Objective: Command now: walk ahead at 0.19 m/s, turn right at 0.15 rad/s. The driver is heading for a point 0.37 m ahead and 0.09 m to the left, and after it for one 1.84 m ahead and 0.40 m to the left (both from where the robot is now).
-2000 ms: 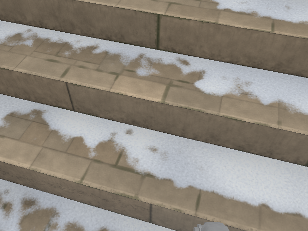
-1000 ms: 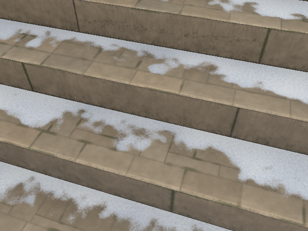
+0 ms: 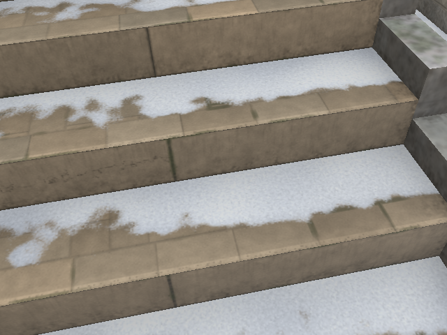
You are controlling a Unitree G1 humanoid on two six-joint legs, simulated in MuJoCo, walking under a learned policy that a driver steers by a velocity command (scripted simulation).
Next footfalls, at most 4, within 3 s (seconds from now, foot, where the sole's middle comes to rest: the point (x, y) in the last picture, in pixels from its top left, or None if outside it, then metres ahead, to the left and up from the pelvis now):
0.14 left None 0.09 0.15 -0.75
0.62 right None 0.48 -0.12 -0.58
1.12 left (217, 218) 0.73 0.08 -0.41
1.68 right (297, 89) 1.08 -0.16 -0.25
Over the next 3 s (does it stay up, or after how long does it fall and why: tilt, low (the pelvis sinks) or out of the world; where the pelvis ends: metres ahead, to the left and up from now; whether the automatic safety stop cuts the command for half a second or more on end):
stays up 1.57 0.18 0.82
